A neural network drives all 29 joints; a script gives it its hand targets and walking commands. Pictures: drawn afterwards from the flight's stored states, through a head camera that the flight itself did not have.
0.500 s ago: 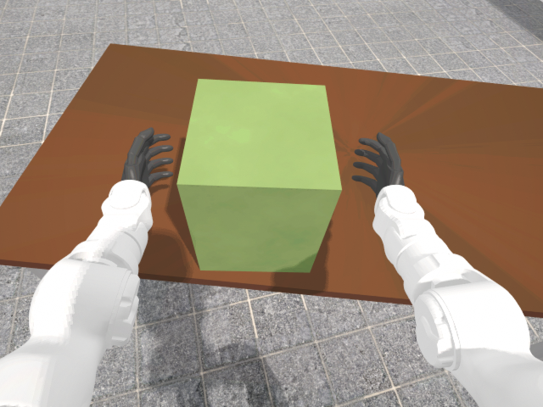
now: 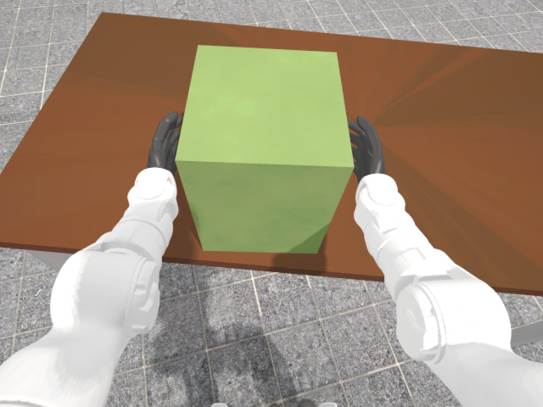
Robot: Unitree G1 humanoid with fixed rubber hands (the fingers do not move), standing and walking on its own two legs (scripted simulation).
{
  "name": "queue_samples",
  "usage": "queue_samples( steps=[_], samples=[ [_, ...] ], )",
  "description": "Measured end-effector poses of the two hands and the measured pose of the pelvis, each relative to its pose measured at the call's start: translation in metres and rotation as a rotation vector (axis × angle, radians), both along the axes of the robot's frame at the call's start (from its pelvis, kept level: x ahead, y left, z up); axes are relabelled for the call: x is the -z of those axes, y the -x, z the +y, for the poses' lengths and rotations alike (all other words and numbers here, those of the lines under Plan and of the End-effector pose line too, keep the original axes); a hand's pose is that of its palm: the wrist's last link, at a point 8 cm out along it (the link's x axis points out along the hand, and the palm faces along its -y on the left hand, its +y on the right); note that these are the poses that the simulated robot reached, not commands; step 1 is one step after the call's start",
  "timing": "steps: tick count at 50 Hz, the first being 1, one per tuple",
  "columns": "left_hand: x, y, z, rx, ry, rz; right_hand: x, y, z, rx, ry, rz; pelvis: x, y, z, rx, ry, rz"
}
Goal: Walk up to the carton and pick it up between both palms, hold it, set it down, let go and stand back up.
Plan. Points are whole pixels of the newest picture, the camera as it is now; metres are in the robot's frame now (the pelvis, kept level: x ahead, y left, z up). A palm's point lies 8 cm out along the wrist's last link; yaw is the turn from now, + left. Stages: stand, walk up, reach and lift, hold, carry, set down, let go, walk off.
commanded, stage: reach and lift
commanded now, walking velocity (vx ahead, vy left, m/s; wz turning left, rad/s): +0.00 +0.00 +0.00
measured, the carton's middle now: (263, 160) +0.49 +0.03 +0.03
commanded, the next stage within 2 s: none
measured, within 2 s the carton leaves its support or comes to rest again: leaves its support in 1.88 s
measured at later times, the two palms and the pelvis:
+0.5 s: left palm (167, 176) +0.45 +0.17 +0.05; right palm (365, 187) +0.43 -0.12 +0.06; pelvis +0.03 +0.01 +0.03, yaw -1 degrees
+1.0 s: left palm (167, 176) +0.44 +0.17 +0.05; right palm (365, 187) +0.43 -0.12 +0.06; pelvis +0.03 +0.00 +0.04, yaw +0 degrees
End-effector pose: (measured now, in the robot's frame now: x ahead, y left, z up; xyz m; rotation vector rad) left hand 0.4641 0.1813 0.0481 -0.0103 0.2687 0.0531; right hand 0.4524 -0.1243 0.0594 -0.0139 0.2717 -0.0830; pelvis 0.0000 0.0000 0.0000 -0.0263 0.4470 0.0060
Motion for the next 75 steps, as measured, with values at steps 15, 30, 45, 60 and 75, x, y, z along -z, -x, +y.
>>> queue_samples(
  steps=[15, 30, 45, 60, 75],
  samples=[
    [0.002, 0.019, -0.007, -0.027, 0.017, 0.010, 0.005, 0.027, 0.008, 0.081, 0.007, -0.046, -0.027, -0.016, 0.011, 0.016, 0.002, -0.141],
    [0.002, 0.019, -0.008, -0.043, 0.018, 0.013, 0.003, 0.026, 0.009, 0.077, 0.041, -0.035, -0.034, -0.031, 0.007, 0.017, 0.003, -0.183],
    [0.001, 0.019, -0.008, -0.041, -0.005, 0.012, 0.003, 0.026, 0.009, 0.077, 0.051, -0.035, -0.036, -0.034, 0.002, 0.008, 0.002, -0.191],
    [0.001, 0.020, -0.008, -0.042, 0.000, 0.014, 0.002, 0.027, 0.009, 0.076, 0.062, -0.035, -0.037, -0.034, 0.005, 0.009, 0.001, -0.191],
    [0.001, 0.020, -0.008, -0.043, 0.003, 0.014, 0.002, 0.027, 0.009, 0.075, 0.063, -0.040, -0.036, -0.033, 0.006, 0.011, 0.003, -0.177]
  ],
)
